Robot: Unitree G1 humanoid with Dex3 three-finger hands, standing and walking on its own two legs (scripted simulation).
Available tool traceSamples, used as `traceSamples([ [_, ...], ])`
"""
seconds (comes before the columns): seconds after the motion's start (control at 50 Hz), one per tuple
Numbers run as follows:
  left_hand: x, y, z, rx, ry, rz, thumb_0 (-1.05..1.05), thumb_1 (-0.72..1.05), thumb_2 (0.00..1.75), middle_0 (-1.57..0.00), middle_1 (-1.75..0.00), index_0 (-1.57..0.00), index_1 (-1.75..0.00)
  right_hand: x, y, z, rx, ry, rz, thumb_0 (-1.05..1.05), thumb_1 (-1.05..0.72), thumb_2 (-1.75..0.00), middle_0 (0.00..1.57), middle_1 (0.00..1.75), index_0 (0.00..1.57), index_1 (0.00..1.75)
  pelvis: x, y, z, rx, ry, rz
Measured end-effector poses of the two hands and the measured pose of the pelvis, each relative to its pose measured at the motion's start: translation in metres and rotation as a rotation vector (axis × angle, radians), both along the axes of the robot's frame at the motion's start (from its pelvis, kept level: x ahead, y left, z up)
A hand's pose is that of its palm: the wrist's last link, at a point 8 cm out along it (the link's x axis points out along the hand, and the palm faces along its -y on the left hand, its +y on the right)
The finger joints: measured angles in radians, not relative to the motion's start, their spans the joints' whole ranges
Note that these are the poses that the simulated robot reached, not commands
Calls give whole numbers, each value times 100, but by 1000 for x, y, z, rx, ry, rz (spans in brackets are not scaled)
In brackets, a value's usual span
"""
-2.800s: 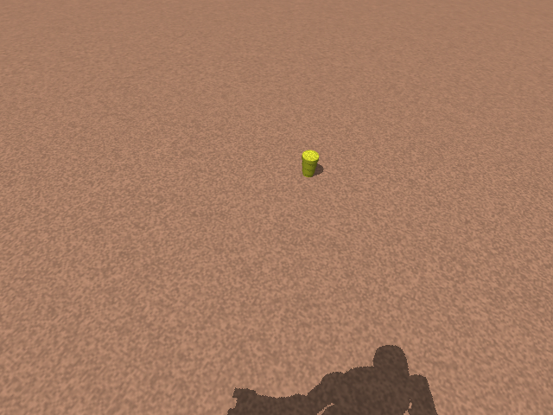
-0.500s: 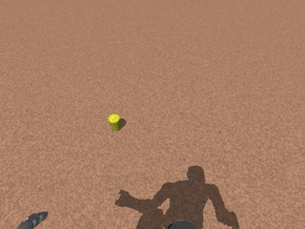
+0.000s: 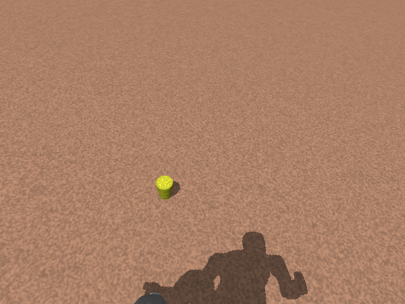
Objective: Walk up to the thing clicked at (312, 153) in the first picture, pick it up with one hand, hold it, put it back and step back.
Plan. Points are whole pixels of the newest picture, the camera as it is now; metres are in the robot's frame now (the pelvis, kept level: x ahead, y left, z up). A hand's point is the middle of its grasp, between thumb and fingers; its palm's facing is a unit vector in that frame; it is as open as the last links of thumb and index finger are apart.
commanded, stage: walk up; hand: left
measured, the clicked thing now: (164, 188) +0.76 +0.20 -0.69
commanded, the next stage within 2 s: none
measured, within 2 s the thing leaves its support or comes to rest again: neither
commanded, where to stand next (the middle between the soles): +0.42 +0.01 m, yaw -1 degrees
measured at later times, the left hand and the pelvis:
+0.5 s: hand (90, 235) +0.27 +0.27 -0.12, palm faces -0.11 -0.92 -0.38, open 7.4 cm; pelvis +0.17 +0.01 +0.01, yaw -2 degrees
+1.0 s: hand (97, 208) +0.36 +0.29 -0.15, palm faces -0.02 -0.94 -0.35, open 7.4 cm; pelvis +0.30 +0.02 +0.00, yaw -1 degrees
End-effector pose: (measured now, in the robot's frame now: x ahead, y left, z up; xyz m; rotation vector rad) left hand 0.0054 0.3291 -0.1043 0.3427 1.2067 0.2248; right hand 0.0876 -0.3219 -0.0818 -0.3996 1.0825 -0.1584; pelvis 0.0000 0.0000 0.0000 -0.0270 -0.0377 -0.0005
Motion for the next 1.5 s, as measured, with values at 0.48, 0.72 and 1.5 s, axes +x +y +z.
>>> traceSamples([
  [0.48,251,-8,22,-5,-70,-131,1,91,90,-20,-30,-20,-30,76,16,-14,46,104,-148,1,-90,-90,20,30,20,31,166,10,10,63,-9,-30],
  [0.72,313,-43,46,14,-161,-107,0,90,90,-20,-30,-20,-30,177,-4,-24,90,75,-89,1,-91,-90,20,30,20,30,234,-11,18,54,-33,-30],
  [1.5,398,-18,13,36,0,-41,1,90,90,-20,-30,-20,-30,325,23,-39,90,57,-103,1,-91,-90,20,30,20,30,344,3,5,38,-17,-26],
])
